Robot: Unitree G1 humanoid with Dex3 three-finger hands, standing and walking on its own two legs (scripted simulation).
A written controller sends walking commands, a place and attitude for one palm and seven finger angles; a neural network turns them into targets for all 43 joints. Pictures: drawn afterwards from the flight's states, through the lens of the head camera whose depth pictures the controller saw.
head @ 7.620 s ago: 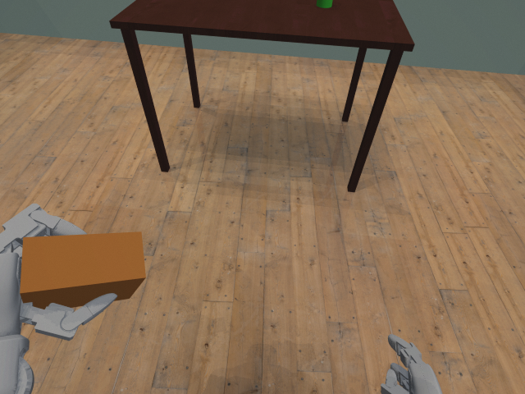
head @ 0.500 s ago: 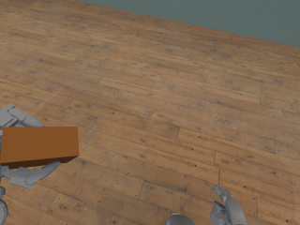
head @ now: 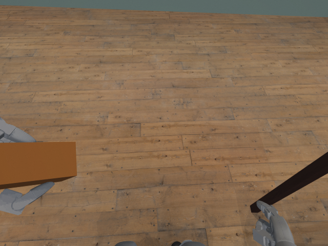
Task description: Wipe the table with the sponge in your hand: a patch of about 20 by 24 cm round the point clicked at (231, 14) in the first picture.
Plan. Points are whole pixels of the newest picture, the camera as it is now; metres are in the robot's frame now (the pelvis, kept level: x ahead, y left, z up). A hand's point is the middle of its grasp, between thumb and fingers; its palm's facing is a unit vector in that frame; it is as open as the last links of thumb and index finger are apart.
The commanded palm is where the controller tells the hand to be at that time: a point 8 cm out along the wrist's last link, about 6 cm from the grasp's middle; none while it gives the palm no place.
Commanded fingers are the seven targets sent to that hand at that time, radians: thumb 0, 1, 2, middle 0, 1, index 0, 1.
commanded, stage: turn to face it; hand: left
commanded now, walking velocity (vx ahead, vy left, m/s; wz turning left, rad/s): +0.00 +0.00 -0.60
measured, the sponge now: (43, 165) +0.22 +0.22 +0.16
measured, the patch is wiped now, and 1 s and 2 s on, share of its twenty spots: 0.00 0.00 0.00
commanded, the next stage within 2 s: none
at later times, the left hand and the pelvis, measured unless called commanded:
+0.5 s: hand (130, 170) +0.22 +0.07 +0.17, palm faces +0.02 -0.83 -0.56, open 9.9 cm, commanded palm +0.17 +0.15 +0.19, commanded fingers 0.00 0.10 1.30 -1.20 -1.60 -1.20 -1.60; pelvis -0.07 -0.06 +0.00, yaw -18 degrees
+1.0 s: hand (176, 192) +0.19 +0.00 +0.18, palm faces -0.15 -0.88 -0.45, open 9.9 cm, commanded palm +0.17 +0.06 +0.19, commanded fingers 0.00 0.10 1.30 -1.20 -1.60 -1.20 -1.60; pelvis -0.13 -0.07 +0.00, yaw -37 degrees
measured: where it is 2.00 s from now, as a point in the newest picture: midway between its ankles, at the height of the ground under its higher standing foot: outside the picture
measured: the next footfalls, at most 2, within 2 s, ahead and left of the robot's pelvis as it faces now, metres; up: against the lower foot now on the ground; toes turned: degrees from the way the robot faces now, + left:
left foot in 0.04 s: +0.04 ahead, +0.13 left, +0.00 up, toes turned +3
right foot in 0.38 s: -0.04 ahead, -0.17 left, +0.00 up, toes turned -21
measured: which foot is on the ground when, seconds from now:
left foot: up 0.00-0.02, down 0.04-0.38, up 0.40-0.76, down 0.78-1.00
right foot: down 0.00-0.06, up 0.08-0.36, down 0.38-0.80, up 0.82-1.00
